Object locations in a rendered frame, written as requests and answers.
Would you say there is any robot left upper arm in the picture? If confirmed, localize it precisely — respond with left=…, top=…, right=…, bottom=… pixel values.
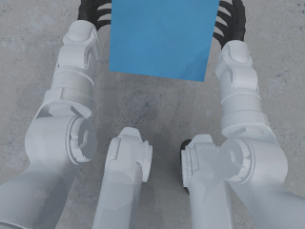
left=0, top=114, right=98, bottom=229

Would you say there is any right robot forearm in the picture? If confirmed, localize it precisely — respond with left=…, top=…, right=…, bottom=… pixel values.
left=214, top=40, right=281, bottom=148

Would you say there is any robot left thigh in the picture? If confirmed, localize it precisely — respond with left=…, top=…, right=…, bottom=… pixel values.
left=91, top=135, right=153, bottom=229

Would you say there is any robot thigh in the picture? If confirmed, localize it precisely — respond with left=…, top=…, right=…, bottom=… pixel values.
left=91, top=135, right=153, bottom=229
left=181, top=142, right=235, bottom=229

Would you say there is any right robot hand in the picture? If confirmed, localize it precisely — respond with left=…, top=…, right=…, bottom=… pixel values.
left=213, top=0, right=246, bottom=50

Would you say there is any left robot forearm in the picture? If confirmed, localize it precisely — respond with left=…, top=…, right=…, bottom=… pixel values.
left=25, top=20, right=100, bottom=150

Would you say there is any carton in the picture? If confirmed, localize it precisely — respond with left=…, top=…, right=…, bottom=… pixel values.
left=109, top=0, right=220, bottom=82

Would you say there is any robot right upper arm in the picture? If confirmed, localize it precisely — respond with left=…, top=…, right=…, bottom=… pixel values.
left=215, top=135, right=305, bottom=229

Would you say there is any left robot hand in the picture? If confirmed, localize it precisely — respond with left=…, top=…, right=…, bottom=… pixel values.
left=77, top=0, right=112, bottom=31

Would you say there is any robot right thigh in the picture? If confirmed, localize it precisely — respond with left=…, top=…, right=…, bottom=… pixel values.
left=181, top=142, right=235, bottom=229

